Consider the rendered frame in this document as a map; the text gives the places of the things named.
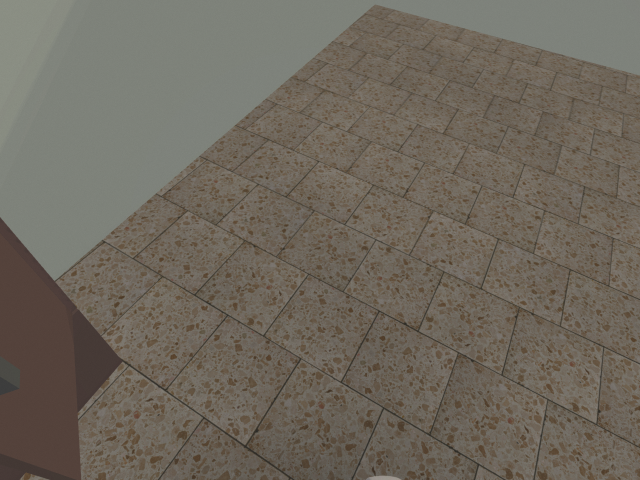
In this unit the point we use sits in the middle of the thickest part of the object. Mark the handle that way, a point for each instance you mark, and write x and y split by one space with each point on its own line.
9 377

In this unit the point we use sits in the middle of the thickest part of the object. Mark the cupboard door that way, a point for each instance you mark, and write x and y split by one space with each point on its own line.
39 431

